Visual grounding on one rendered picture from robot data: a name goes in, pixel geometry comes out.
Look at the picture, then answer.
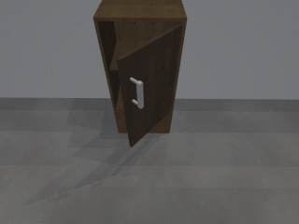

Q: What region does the handle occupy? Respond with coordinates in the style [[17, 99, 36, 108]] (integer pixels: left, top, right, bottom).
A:
[[130, 77, 144, 109]]

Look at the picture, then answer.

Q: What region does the cupboard door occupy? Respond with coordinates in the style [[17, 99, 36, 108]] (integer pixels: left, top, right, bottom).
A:
[[116, 24, 182, 147]]

